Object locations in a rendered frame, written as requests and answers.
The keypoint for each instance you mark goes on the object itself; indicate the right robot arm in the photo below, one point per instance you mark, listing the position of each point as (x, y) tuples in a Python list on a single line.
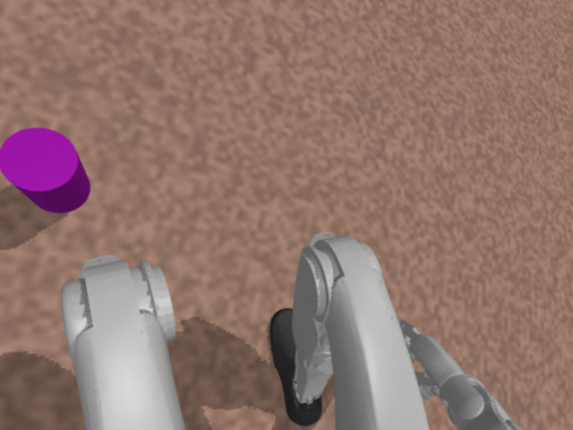
[(471, 407)]

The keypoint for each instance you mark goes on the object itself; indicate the right robot hand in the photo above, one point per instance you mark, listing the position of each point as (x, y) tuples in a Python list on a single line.
[(435, 360)]

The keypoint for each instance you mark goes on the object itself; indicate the right robot foot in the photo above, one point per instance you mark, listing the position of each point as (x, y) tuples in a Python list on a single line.
[(283, 351)]

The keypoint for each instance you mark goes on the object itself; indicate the can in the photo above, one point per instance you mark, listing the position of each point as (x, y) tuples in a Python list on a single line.
[(44, 165)]

